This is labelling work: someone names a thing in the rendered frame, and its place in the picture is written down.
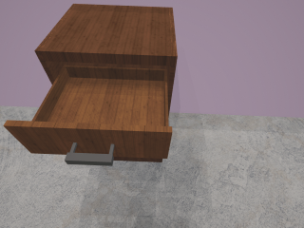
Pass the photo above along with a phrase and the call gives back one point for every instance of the handle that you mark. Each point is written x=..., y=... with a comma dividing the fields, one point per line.
x=90, y=158

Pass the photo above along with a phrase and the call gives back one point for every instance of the cabinet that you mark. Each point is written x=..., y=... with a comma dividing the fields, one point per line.
x=90, y=35

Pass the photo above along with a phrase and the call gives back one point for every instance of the drawer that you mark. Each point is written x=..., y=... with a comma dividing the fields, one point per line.
x=96, y=106

